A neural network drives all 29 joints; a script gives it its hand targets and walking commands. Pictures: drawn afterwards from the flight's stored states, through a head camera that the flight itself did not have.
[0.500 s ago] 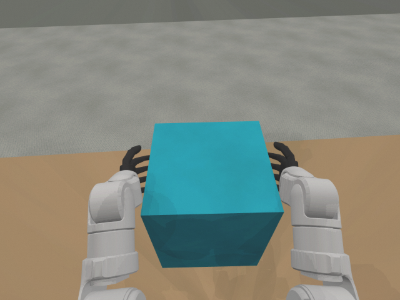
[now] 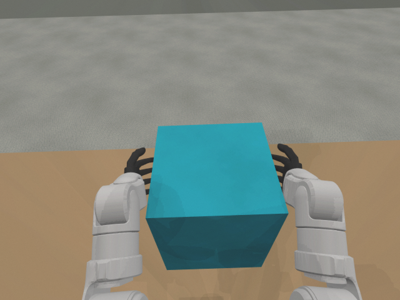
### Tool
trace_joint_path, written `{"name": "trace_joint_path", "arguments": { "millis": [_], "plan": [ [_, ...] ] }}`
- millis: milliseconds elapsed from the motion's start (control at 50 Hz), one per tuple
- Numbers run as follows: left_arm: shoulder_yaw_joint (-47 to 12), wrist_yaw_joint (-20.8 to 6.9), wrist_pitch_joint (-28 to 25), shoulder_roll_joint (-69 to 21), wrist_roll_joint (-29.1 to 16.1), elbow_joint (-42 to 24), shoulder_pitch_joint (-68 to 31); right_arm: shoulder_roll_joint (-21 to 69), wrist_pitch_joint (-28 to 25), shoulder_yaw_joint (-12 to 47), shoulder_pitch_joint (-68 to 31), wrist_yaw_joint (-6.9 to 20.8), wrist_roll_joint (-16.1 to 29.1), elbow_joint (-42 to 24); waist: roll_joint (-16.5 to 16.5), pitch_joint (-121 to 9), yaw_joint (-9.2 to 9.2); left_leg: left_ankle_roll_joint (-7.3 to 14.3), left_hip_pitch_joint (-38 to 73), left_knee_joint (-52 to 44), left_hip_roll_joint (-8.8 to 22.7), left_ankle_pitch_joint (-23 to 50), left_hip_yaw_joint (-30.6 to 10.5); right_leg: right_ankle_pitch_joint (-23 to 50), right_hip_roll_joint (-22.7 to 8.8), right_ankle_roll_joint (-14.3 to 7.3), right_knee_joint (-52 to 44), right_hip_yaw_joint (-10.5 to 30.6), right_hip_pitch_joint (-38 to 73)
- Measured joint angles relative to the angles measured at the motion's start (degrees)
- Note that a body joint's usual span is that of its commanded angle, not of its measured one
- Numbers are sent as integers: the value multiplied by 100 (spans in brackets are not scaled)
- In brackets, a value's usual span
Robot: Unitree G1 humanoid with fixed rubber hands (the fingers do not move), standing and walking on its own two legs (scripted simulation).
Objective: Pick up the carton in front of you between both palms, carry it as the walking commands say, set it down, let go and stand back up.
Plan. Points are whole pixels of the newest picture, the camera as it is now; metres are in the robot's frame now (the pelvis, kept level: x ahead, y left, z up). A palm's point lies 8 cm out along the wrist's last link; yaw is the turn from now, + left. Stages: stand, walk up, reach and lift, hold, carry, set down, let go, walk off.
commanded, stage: carry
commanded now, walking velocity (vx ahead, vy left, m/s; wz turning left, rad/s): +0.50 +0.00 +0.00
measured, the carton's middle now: (212, 199) +0.33 +0.01 +0.04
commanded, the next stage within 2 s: none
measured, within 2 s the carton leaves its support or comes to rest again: neither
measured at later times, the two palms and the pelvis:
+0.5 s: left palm (143, 127) +0.58 +0.20 +0.03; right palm (247, 131) +0.56 -0.10 +0.04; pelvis +0.24 +0.08 -0.04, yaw +0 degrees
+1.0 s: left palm (156, 89) +0.86 +0.21 -0.01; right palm (233, 86) +0.89 -0.09 -0.01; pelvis +0.55 +0.04 -0.10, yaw +2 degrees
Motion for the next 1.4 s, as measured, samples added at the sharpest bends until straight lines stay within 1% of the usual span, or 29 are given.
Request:
{"name": "trace_joint_path", "arguments": {
  "millis": [80, 160, 200, 240, 260, 280, 320, 340, 380, 460, 560, 640, 700, 740, 780, 800, 840, 860, 900, 940, 1000, 1080, 1160, 1260, 1300, 1320, 1340, 1380, 1400],
  "plan": [
    [-70, 35, -81, 97, -194, -301, 38, 150, -58, -38, 40, 1, -80, -393, -29, 269, 210, -94, -404, -564, 132, 989, -25, -96, -50, 67, -307, 75, 425],
    [-123, 45, -153, 167, -347, -359, -125, 213, -79, -57, 107, 19, -184, -777, 35, 359, 361, -66, -340, -1842, 147, 2235, 6, -395, -55, 200, -438, 96, 855],
    [-144, 46, -154, 191, -380, -310, -202, 225, -71, -66, 135, 35, -234, -854, 59, 338, 391, 12, -84, -2535, 93, 2860, 113, -728, -66, 289, -251, 112, 1033],
    [-133, 46, -133, 241, -407, -261, -262, 239, -64, -60, 79, 50, -290, -809, 137, 303, 338, 56, 340, -3058, 74, 3350, 271, -1185, -50, 334, 450, 141, 1047],
    [-133, 44, -131, 296, -429, -213, -308, 258, -88, -56, 42, 56, -322, -748, 108, 269, 278, 159, 404, -2904, 39, 3284, 315, -1414, -99, 330, 1083, 150, 889],
    [-118, 42, -131, 371, -466, -125, -345, 295, -158, -32, 24, 58, -365, -628, -53, 313, 164, 251, 264, -2447, -86, 2942, 382, -1567, -165, 349, 1845, 298, 624],
    [-96, 43, -88, 404, -482, -34, -227, 322, -179, 34, 81, 58, -406, -414, -86, 398, -57, 344, 168, -1878, -164, 2351, 407, -1578, -86, 299, 3132, 447, -10],
    [-92, 45, -66, 354, -448, -36, -143, 331, -166, 30, 166, 56, -390, -397, -53, 445, -155, 353, 211, -1798, -177, 2193, 394, -1478, -70, 274, 3473, 425, -316],
    [-57, 46, -72, 188, -339, -123, -13, 328, -183, -5, 334, 56, -307, -476, 2, 562, -304, 350, 364, -1823, -193, 2062, 382, -1223, -120, 252, 3561, 346, -871],
    [36, 31, -247, -82, -141, -475, 186, 271, -427, -7, 445, 57, -74, -582, 54, 723, -520, 436, 714, -2014, -229, 1835, 399, -745, -285, 265, 2846, 299, -1726],
    [51, -22, -444, -185, 6, -824, 506, 212, -673, 130, 447, 56, 94, -494, 99, 686, -687, 418, 1304, -2305, -283, 1505, 353, 347, -363, 234, 1774, 293, -2244],
    [38, -35, -451, -149, 10, -1113, 642, 181, -713, 274, 381, 55, 136, -534, 43, 576, -733, 368, 1869, -2473, -376, 1145, 281, 1437, -314, 149, 578, 185, -2144],
    [14, -35, -364, -60, -17, -1275, 625, 134, -642, 382, 258, 53, 125, -582, -18, 430, -761, 321, 2250, -2357, -465, 689, 222, 2226, -196, 22, -341, 15, -1823],
    [-4, -34, -273, -4, -28, -1271, 556, 79, -538, 428, 168, 45, 111, -576, -25, 304, -753, 285, 2478, -2097, -512, 254, 180, 2520, -83, -87, -818, -98, -1506],
    [-30, -30, -170, 44, -35, -1150, 425, 6, -398, 432, 83, 25, 108, -541, -31, 200, -670, 237, 2591, -1440, -542, -212, 174, 2609, 21, -165, -1193, -228, -1042],
    [-45, -25, -114, 61, -35, -1056, 327, -44, -323, 420, 34, 13, 115, -516, -57, 142, -609, 193, 2493, -806, -558, -368, 202, 2526, 23, -188, -1198, -232, -810],
    [-74, 20, -75, 66, -31, -777, 136, -186, -208, 379, -93, 3, 172, -361, 166, 165, -360, 33, 1852, 833, -419, -590, 37, 1522, 222, -329, -380, -294, -1001],
    [-90, 27, -17, 83, -82, -654, 79, -201, -147, 343, -79, -5, 189, -316, 148, 215, -239, 22, 1471, 1521, -429, -611, -56, 1256, 246, -385, -98, -306, -1044],
    [-75, 63, 79, 118, -170, -568, 135, -79, -42, 274, -11, -30, 120, -288, 50, 318, -74, 42, 776, 2133, -364, -392, -122, 1047, 251, -422, 70, -289, -944],
    [-28, 70, 73, 128, -262, -546, 228, 113, -5, 159, 52, -34, -19, -331, 8, 424, -4, 31, 196, 1938, -185, -124, -167, 888, 255, -432, 9, -286, -746],
    [43, 71, -77, 107, -366, -502, 248, 283, -97, 51, 144, -26, -150, -460, -11, 546, 50, -41, -468, 1200, 101, 312, -197, 709, 258, -434, -184, -277, -430],
    [33, 61, -308, 69, -402, -433, 216, 305, -301, 37, 288, 35, -177, -597, -15, 603, 85, -111, -987, 220, 314, 1272, -207, 479, 264, -391, -470, -191, 28],
    [-38, 46, -420, 36, -395, -509, 220, 267, -396, 73, 419, 51, -149, -807, 29, 572, 95, -84, -999, -911, 296, 2365, -126, 161, 292, -302, -702, -65, 567],
    [-159, 44, -392, 55, -388, -611, 101, 152, -320, 115, 432, 51, -104, -1073, 127, 382, 197, 88, -436, -2483, 13, 3585, 212, -642, 384, -202, -463, 55, 1166],
    [-183, 43, -318, 122, -394, -588, 51, 139, -259, 132, 362, 51, -122, -1025, 144, 272, 226, 181, -23, -2999, -124, 3843, 356, -1125, 430, -161, 8, 96, 1329],
    [-183, 43, -271, 172, -405, -567, 28, 141, -222, 146, 295, 51, -145, -959, 178, 227, 205, 196, 245, -3198, -149, 3965, 433, -1338, 466, -130, 480, 86, 1330],
    [-183, 42, -226, 243, -427, -527, -13, 155, -197, 156, 221, 50, -176, -873, 160, 171, 170, 318, 429, -3115, -174, 3748, 465, -1392, 447, -72, 1154, 51, 1198],
    [-164, 42, -155, 418, -509, -360, -94, 191, -207, 198, 66, 27, -243, -587, -92, 219, -50, 510, 224, -2277, -392, 2701, 554, -1603, 304, 148, 2908, 269, 495],
    [-153, 44, -111, 437, -520, -318, -51, 178, -165, 230, 43, 3, -234, -474, -66, 262, -166, 550, 189, -2011, -417, 2433, 556, -1611, 301, 160, 3593, 340, 105]
  ]
}}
